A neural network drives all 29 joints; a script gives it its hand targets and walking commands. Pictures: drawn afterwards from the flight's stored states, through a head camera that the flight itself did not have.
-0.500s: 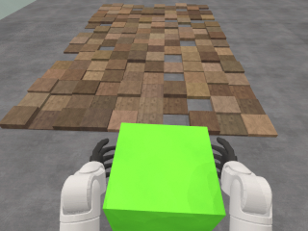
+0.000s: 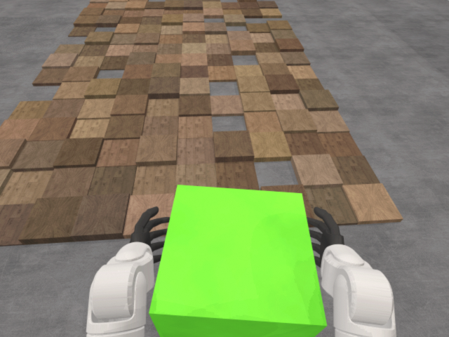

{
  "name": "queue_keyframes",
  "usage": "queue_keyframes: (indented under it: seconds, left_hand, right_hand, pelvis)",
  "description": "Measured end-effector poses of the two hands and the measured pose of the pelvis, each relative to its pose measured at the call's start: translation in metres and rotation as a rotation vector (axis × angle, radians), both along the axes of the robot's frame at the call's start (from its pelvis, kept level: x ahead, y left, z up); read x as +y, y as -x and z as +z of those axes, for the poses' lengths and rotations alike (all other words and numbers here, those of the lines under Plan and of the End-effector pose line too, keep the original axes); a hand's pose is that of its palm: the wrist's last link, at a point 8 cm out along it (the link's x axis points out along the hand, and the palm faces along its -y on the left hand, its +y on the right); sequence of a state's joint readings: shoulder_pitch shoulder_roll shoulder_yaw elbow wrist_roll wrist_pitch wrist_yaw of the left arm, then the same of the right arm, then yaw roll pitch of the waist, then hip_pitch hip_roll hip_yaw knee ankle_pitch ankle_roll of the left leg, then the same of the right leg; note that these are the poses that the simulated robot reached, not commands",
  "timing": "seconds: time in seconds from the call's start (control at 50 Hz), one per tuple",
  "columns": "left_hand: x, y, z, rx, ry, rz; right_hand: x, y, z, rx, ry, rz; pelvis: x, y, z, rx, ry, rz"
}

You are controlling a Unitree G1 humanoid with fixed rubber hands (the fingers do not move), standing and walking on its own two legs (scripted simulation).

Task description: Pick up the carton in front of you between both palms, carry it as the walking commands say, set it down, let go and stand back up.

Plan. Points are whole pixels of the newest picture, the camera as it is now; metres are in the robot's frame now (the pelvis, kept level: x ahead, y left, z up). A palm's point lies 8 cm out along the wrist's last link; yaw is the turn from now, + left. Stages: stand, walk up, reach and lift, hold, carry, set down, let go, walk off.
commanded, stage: carry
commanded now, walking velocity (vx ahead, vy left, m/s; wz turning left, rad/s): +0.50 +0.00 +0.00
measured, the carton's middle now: (232, 278) +0.25 -0.01 -0.01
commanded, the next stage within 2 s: none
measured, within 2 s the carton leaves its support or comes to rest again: neither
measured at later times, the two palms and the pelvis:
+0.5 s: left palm (172, 113) +0.59 +0.13 +0.08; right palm (297, 106) +0.63 -0.17 +0.08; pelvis +0.34 -0.05 +0.00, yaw +4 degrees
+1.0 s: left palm (173, 34) +0.97 +0.16 +0.11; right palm (269, 32) +0.97 -0.14 +0.12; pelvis +0.68 +0.01 +0.00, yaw +1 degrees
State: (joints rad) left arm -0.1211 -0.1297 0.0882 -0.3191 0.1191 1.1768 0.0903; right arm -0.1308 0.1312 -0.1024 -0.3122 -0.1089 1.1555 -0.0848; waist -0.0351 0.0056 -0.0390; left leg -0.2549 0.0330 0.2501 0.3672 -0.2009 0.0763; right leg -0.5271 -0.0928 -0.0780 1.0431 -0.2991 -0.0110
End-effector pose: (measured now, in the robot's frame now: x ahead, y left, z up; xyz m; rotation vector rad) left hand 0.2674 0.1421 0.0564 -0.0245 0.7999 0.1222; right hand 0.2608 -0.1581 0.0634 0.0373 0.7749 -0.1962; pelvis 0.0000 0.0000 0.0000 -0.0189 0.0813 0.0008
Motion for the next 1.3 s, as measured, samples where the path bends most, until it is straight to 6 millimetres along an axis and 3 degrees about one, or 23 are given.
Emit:
queue_keyframes:
  seconds: [0.16, 0.28, 0.36, 0.46, 0.62, 0.74, 0.8, 0.86, 0.98, 1.12, 1.22, 1.3]
  left_hand:
    - [-0.002, -0.106, 0.024, -0.112, -0.005, 0.046]
    - [-0.016, -0.201, 0.020, -0.154, -0.036, 0.088]
    - [-0.019, -0.246, 0.011, -0.059, -0.030, 0.124]
    - [-0.017, -0.300, 0.021, -0.033, -0.031, 0.153]
    - [-0.010, -0.417, 0.039, -0.109, -0.027, 0.116]
    - [0.010, -0.517, 0.010, -0.104, -0.001, 0.078]
    - [0.017, -0.561, 0.000, -0.070, 0.019, 0.068]
    - [0.019, -0.600, 0.008, -0.060, 0.023, 0.053]
    - [0.019, -0.685, 0.047, -0.156, 0.044, 0.048]
    - [0.014, -0.803, 0.085, -0.263, -0.010, 0.055]
    - [0.005, -0.903, 0.097, -0.244, -0.102, 0.058]
    - [0.003, -0.966, 0.091, -0.115, -0.113, 0.060]
  right_hand:
    - [-0.002, -0.121, 0.025, -0.112, -0.007, 0.044]
    - [-0.015, -0.227, 0.010, -0.155, -0.049, 0.077]
    - [-0.017, -0.282, 0.001, -0.059, -0.055, 0.102]
    - [-0.014, -0.345, 0.011, -0.034, -0.052, 0.134]
    - [-0.009, -0.449, 0.029, -0.110, -0.044, 0.102]
    - [0.010, -0.538, 0.009, -0.106, -0.013, 0.070]
    - [0.017, -0.578, 0.002, -0.072, -0.006, 0.048]
    - [0.019, -0.610, 0.009, -0.062, -0.012, 0.021]
    - [0.019, -0.689, 0.050, -0.159, -0.021, -0.006]
    - [0.014, -0.818, 0.084, -0.264, -0.019, 0.049]
    - [0.006, -0.933, 0.086, -0.248, 0.004, 0.134]
    - [0.004, -1.004, 0.081, -0.122, -0.004, 0.157]
  pelvis:
    - [-0.013, -0.115, -0.003, -0.008, -0.001, 0.016]
    - [-0.035, -0.214, -0.031, -0.036, 0.000, 0.055]
    - [-0.046, -0.259, -0.019, -0.023, -0.016, 0.078]
    - [-0.051, -0.316, 0.000, -0.006, -0.043, 0.077]
    - [-0.035, -0.427, 0.001, -0.001, -0.048, 0.060]
    - [-0.008, -0.526, -0.026, -0.025, -0.041, 0.031]
    - [0.004, -0.562, -0.025, -0.020, -0.046, 0.013]
    - [0.011, -0.593, -0.013, -0.012, -0.032, 0.000]
    - [0.014, -0.664, 0.004, 0.004, -0.007, 0.009]
    - [-0.001, -0.763, -0.006, -0.015, -0.024, 0.029]
    - [-0.019, -0.833, -0.029, -0.035, -0.024, 0.042]
    - [-0.028, -0.869, -0.019, -0.015, -0.030, 0.040]
